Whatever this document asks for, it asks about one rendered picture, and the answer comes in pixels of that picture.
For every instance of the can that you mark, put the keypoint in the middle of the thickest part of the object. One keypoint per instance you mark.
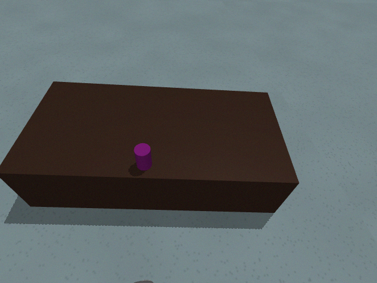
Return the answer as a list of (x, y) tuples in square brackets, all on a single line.
[(143, 159)]

